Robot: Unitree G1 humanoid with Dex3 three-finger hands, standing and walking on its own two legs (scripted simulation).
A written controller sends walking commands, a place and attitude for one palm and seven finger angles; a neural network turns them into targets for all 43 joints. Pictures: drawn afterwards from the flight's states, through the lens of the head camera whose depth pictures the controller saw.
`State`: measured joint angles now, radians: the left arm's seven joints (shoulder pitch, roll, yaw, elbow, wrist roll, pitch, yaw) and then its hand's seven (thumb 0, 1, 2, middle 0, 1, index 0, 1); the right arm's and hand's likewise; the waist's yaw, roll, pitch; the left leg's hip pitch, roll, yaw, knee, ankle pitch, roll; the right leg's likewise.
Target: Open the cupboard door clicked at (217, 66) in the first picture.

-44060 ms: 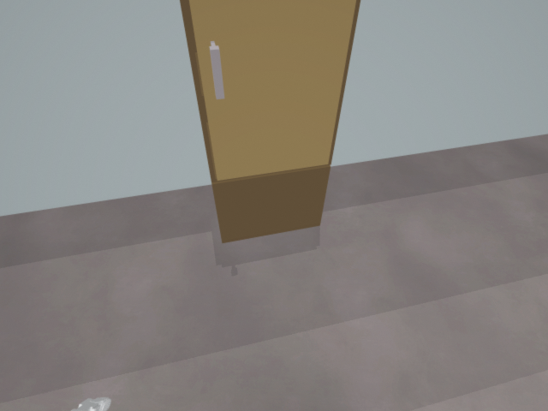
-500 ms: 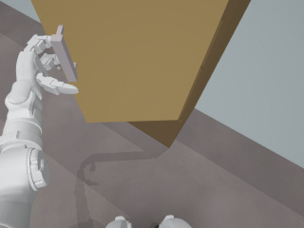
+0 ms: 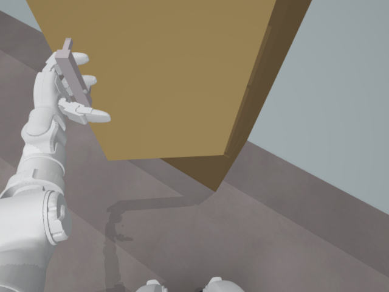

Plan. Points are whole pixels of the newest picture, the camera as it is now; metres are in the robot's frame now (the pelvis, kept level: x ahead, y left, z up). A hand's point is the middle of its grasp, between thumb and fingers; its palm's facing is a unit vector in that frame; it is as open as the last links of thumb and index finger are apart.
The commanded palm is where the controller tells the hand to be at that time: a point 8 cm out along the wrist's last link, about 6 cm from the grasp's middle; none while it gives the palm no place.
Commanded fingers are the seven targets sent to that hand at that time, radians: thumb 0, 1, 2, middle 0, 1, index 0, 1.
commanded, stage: slide the fingers in behind the handle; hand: left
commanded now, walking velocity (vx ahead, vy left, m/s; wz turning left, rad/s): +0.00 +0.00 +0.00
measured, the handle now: (77, 75) +0.55 +0.22 +0.10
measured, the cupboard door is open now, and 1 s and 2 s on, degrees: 37 37 64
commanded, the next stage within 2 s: close the thumb around the handle in 0.32 s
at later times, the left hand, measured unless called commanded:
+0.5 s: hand (80, 92) +0.49 +0.20 +0.11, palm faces +0.03 -1.00 +0.01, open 13.9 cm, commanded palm +0.47 +0.25 +0.10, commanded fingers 0.00 -0.22 0.42 -0.32 -1.23 -0.32 -1.23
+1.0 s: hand (82, 93) +0.50 +0.20 +0.10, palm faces +0.03 -1.00 +0.01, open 6.1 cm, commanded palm +0.47 +0.24 +0.10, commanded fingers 0.00 0.90 0.90 -0.40 -1.35 -0.40 -1.35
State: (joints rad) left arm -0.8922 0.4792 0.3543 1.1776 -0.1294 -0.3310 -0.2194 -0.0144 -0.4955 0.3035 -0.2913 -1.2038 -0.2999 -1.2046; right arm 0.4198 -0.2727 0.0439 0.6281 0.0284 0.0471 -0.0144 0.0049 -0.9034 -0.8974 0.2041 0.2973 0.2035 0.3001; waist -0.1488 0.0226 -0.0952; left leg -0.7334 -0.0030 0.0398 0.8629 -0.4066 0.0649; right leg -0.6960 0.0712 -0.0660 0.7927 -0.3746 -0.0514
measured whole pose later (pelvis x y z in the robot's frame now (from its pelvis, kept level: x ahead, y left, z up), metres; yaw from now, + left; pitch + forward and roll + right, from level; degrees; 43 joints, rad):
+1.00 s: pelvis +0.00 +0.02 +0.00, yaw +0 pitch +16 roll -3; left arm -0.87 0.46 0.35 1.16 -0.12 -0.35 -0.20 0.00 0.63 0.79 -0.38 -1.32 -0.38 -1.33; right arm 0.42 -0.26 0.04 0.62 0.02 0.05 -0.01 0.00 -0.90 -0.90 0.20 0.30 0.20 0.30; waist -0.15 0.03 -0.10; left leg -0.74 -0.01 0.05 0.87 -0.41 0.08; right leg -0.70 0.06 -0.05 0.80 -0.38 -0.03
